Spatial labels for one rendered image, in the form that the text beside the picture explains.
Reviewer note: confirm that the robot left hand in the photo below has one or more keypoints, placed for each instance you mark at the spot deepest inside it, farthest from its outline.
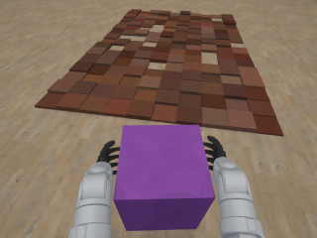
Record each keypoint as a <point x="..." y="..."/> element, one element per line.
<point x="106" y="151"/>

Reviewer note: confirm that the robot left forearm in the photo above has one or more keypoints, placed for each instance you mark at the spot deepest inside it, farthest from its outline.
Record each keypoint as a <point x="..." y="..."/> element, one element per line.
<point x="93" y="205"/>

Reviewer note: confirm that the robot right forearm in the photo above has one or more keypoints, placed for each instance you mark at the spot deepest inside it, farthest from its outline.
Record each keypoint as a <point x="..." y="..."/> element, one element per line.
<point x="238" y="216"/>

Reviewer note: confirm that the carton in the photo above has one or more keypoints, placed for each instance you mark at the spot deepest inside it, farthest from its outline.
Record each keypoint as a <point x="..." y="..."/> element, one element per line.
<point x="163" y="180"/>

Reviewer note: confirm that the robot right hand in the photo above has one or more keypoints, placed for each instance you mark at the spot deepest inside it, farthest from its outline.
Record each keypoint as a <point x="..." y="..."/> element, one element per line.
<point x="217" y="152"/>

